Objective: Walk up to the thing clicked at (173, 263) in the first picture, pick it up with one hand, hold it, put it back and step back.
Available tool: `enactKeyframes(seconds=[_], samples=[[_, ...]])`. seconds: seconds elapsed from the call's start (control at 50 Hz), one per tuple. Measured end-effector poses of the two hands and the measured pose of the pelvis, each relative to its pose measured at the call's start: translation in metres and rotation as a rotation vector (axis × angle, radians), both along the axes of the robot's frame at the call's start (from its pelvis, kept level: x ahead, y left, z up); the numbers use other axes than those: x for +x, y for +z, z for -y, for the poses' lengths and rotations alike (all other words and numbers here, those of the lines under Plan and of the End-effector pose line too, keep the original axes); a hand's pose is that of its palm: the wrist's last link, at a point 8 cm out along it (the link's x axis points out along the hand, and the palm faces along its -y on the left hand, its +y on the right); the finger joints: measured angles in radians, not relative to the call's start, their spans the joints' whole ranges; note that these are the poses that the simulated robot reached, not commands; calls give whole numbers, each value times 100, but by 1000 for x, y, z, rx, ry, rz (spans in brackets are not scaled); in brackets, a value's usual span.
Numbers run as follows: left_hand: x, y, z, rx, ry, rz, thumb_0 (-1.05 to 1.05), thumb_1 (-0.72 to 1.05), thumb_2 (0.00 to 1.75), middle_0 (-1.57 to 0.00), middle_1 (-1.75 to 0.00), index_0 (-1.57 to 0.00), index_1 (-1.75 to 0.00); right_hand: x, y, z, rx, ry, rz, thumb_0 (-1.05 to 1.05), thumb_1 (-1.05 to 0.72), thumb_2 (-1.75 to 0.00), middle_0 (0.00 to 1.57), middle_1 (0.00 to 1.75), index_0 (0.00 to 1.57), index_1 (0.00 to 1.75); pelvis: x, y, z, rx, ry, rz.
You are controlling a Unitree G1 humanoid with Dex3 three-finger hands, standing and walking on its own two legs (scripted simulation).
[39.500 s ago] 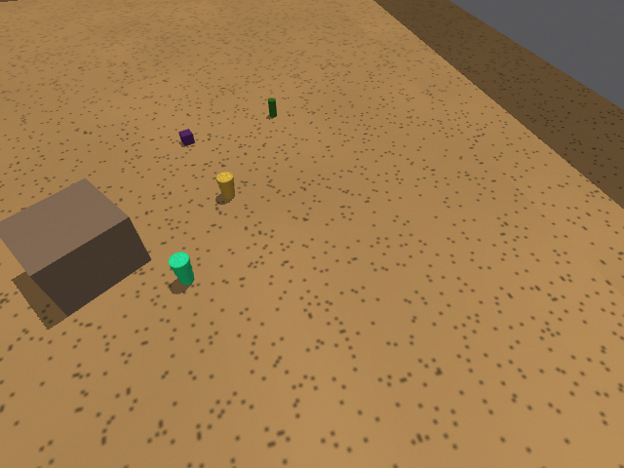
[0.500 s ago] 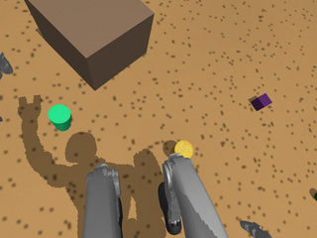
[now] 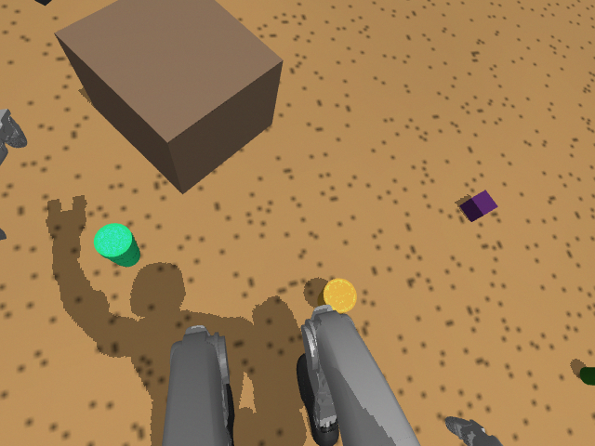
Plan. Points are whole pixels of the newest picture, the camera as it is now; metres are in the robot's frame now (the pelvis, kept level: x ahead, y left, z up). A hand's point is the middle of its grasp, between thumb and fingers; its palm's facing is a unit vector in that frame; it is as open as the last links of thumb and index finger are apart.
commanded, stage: go down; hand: left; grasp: from above
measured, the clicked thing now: (121, 248) +0.52 +0.29 -0.46
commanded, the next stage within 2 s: withdraw in 1.18 s
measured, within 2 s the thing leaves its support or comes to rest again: neither
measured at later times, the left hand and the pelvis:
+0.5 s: hand out of the picture +0.47 +0.35 -0.03, palm faces -0.41 -0.04 -0.91, open 13.9 cm; pelvis +0.01 +0.01 +0.03, yaw +0 degrees
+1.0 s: hand out of the picture +0.48 +0.35 -0.02, palm faces -0.43 -0.04 -0.90, open 14.0 cm; pelvis +0.01 +0.01 +0.04, yaw +0 degrees
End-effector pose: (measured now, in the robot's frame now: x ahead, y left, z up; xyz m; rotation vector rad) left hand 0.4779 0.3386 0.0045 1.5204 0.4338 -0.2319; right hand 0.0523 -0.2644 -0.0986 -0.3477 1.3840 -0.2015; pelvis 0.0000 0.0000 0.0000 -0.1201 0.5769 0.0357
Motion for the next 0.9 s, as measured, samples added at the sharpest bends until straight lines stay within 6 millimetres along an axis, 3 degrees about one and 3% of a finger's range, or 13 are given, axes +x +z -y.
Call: enactKeyframes(seconds=[0.34,0.9], samples=[[-4,23,-6,-1,1,-13,0,-50,100,-8,-114,-10,-112,12,31,-5,-1,-2,27,0,-92,-91,21,30,21,30,8,29,-5,-6,6,19],[7,38,-11,11,27,-21,0,-53,100,-8,-109,-8,-108,-2,45,-8,2,-32,-16,0,-92,-91,21,30,21,30,13,42,-6,-5,3,18]])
